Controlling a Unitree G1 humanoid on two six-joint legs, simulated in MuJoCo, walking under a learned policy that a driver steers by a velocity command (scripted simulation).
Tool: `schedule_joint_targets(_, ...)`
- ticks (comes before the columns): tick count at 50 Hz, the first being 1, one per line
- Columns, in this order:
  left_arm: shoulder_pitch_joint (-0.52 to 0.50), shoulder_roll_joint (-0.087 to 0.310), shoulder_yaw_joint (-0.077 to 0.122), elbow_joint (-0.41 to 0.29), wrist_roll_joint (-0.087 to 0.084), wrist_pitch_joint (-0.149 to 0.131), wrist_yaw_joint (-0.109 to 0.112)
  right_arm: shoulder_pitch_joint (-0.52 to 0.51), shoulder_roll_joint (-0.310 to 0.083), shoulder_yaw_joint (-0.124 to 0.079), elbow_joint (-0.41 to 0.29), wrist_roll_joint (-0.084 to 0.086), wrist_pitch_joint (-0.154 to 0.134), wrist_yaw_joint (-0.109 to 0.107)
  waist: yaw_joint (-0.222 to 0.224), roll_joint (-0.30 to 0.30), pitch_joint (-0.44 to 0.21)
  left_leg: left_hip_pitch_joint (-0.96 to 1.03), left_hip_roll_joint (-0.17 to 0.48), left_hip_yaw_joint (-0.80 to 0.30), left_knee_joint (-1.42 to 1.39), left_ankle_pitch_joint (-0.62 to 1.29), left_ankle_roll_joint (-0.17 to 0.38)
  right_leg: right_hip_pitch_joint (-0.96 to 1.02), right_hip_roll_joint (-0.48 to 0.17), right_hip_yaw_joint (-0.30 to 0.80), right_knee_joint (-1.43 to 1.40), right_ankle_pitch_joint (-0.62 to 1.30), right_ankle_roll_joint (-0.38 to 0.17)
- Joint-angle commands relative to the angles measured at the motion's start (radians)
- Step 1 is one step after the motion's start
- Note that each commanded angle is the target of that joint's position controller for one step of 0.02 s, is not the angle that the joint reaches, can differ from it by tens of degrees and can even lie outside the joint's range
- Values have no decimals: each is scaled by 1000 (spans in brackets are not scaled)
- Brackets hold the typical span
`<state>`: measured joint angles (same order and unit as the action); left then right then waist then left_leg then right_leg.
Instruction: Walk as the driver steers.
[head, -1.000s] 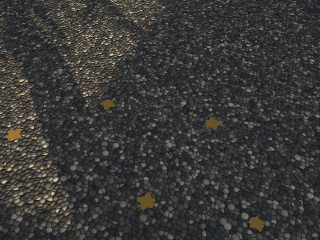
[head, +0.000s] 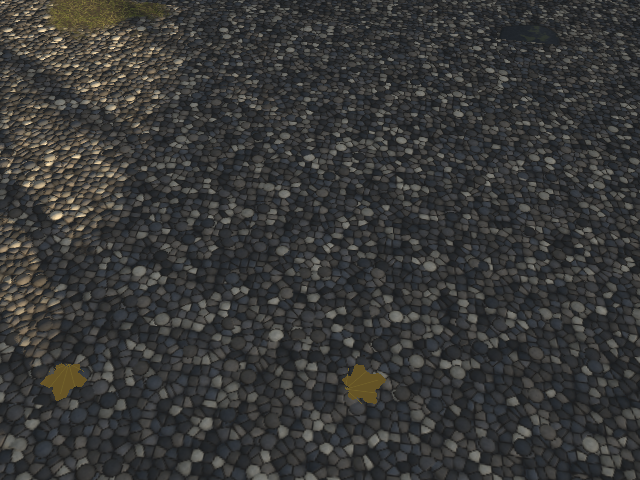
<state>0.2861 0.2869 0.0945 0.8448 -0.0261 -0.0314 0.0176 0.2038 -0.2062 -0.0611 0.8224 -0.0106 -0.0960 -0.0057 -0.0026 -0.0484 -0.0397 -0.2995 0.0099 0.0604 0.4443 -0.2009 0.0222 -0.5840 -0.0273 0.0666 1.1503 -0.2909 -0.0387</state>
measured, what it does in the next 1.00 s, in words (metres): walks ahead, turning right: right foot, then left foot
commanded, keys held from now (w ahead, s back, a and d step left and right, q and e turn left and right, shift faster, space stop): w+e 0.82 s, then w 0.10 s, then w+q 0.08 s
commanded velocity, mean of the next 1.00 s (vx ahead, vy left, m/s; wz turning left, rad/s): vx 0.50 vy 0.00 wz -0.54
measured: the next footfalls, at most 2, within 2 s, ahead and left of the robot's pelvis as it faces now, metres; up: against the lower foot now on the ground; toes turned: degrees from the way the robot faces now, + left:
right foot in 0.36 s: +0.31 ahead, -0.18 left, +0.00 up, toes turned -16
left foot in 0.84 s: +0.65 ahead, -0.10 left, +0.00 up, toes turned -34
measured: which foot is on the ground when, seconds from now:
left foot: down 0.00-0.36, up 0.38-0.82, down 0.84-1.00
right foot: up 0.00-0.34, down 0.36-0.84, up 0.86-1.00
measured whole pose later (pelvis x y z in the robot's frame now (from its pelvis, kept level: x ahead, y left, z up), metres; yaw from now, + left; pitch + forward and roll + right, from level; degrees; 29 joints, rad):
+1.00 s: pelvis +0.53 -0.15 +0.00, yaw -33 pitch +2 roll +1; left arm 0.28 0.28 0.08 0.73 -0.01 -0.04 0.01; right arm 0.21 -0.25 -0.07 0.78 -0.01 -0.10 0.02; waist -0.01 -0.03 0.01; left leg -0.30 -0.05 0.00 0.44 -0.17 0.04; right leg -0.48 0.00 0.07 1.15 -0.37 -0.03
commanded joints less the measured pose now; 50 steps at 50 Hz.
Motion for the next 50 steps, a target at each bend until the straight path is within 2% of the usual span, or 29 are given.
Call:
schedule_joint_targets(1,-15,23,13,-79,8,8,-4,-1,-127,-37,-29,-1,-22,-4,7,146,8,178,262,-215,-263,164,132,-190,-72,52,-24,107,9)
schedule_joint_targets(4,-85,10,10,-110,8,8,-7,38,-143,-45,6,2,-18,-18,-5,118,22,218,272,-114,-274,264,135,-226,-66,57,-142,205,18)
schedule_joint_targets(8,-207,-11,-2,-151,12,5,-33,57,-166,-51,29,8,-7,-30,-36,123,59,217,250,18,-282,258,109,-158,-58,-13,-347,349,14)
schedule_joint_targets(11,-304,-17,-10,-192,10,6,-54,102,-193,-59,51,19,5,-32,-66,115,97,278,275,62,-264,259,103,-149,-51,-61,-437,318,-1)
schedule_joint_targets(13,-330,-8,-9,-212,5,4,-72,120,-210,-66,61,26,13,-26,-64,119,114,334,296,81,-225,316,95,-137,-45,-91,-477,229,-29)
schedule_joint_targets(16,-251,43,16,-213,6,5,-80,101,-264,-80,59,41,27,-26,6,164,45,361,293,137,-22,803,69,72,49,-186,-513,71,-89)
schedule_joint_targets(17,-113,81,40,-178,4,5,-77,84,-273,-80,57,45,34,-28,88,153,-21,329,262,168,161,900,48,262,98,-209,-591,121,-123)
schedule_joint_targets(18,64,153,76,-128,3,11,-59,90,-257,-72,49,33,30,-30,163,106,-120,120,228,177,426,734,5,589,77,-114,-607,173,-169)
schedule_joint_targets(19,94,280,96,-118,-8,7,-44,143,-119,-27,-13,-12,9,-17,85,-174,-182,-360,57,144,818,-174,-61,944,-204,417,-666,109,-334)
schedule_joint_targets(20,151,254,76,-145,7,-5,-41,94,-145,-18,-41,23,-43,1,115,-161,-363,-499,-34,-116,989,-396,-57,1040,-324,795,-853,-38,-434)
schedule_joint_targets(21,131,178,55,-134,20,-14,-40,-8,-195,-33,-66,60,-67,11,140,-91,-249,-597,22,-154,988,-300,-31,993,-284,641,-863,39,-366)
schedule_joint_targets(22,66,132,42,-139,10,-23,-37,-31,-187,-27,-67,52,-75,7,106,-37,-161,-568,65,-150,903,-214,-13,850,-237,497,-853,116,-323)
schedule_joint_targets(23,-22,100,31,-153,8,-27,-38,-40,-187,-32,-56,23,-74,-4,57,32,-94,-490,98,-148,811,-164,-15,684,-197,401,-862,213,-290)
schedule_joint_targets(24,-73,69,18,-169,12,-31,-37,-32,-203,-43,-55,11,-62,-8,21,27,-66,-410,119,-153,746,-130,-21,572,-167,337,-884,300,-274)
schedule_joint_targets(27,-72,90,20,-171,10,-39,-26,-29,-167,-42,-77,2,-28,-8,-18,36,-25,-347,113,-131,615,-83,-58,428,-141,279,-922,405,-276)
schedule_joint_targets(30,-34,124,30,-160,3,-36,-9,-152,-121,-22,-122,-8,-21,-6,11,22,19,-316,71,-105,373,108,-79,338,-82,199,-927,408,-240)
schedule_joint_targets(32,1,126,32,-149,0,-29,-5,-225,-106,-13,-145,-2,-25,3,42,-11,34,-246,28,-93,213,248,-74,296,-43,172,-914,348,-204)
schedule_joint_targets(35,62,124,33,-127,-6,-25,-7,-293,-126,-15,-178,18,-26,15,73,-33,40,-194,-3,-112,109,307,-65,325,-66,234,-890,249,-184)
schedule_joint_targets(38,81,119,33,-123,-7,-18,0,-298,-167,-28,-197,21,-38,25,63,-47,33,-176,-11,-143,43,212,-40,428,-101,328,-802,205,-170)
schedule_joint_targets(40,62,114,33,-134,-2,-11,4,-215,-186,-40,-181,22,-49,24,13,-73,10,-62,-19,-125,0,148,-10,443,-88,356,-719,256,-148)
schedule_joint_targets(41,46,86,23,-147,3,-12,2,-116,-212,-54,-161,11,-53,18,-37,-59,-53,103,10,-134,-8,152,21,407,-39,325,-605,310,-118)
schedule_joint_targets(42,38,34,3,-169,21,-16,-2,45,-262,-67,-143,-5,-53,11,-104,33,-185,359,167,-274,22,140,84,282,20,234,-335,187,-79)
schedule_joint_targets(43,199,-17,-14,-182,-11,-25,-1,149,-330,-83,-101,-16,-42,17,-44,367,-312,670,385,-736,-63,-56,263,-60,150,121,-16,-270,-7)
schedule_joint_targets(44,214,68,-5,-147,-21,-27,2,149,-245,-66,-102,11,-37,24,-60,302,-264,653,404,-869,-124,-300,266,-191,78,147,126,-290,4)
schedule_joint_targets(45,107,120,7,-153,-13,-24,0,103,-180,-48,-111,16,-31,23,-85,191,-128,531,356,-725,-144,-305,223,-226,49,138,164,-193,10)
schedule_joint_targets(46,36,116,7,-169,1,-21,1,46,-165,-38,-119,7,-22,23,-67,114,-49,399,313,-601,-158,-200,198,-199,17,98,147,-122,13)
schedule_joint_targets(47,-20,104,6,-190,18,-27,-1,17,-154,-31,-109,2,-16,25,-49,100,12,288,273,-528,-181,-95,199,-179,-6,83,90,-80,13)
schedule_joint_targets(48,-24,85,5,-198,21,-31,-7,7,-145,-23,-105,-4,-15,25,-18,117,28,217,237,-469,-203,-15,193,-129,-35,66,39,-54,10)
schedule_joint_targets(50,-10,47,-3,-198,21,-36,-12,13,-142,-20,-94,7,-15,28,5,149,20,167,200,-412,-230,91,207,-75,-48,25,-59,-49,18)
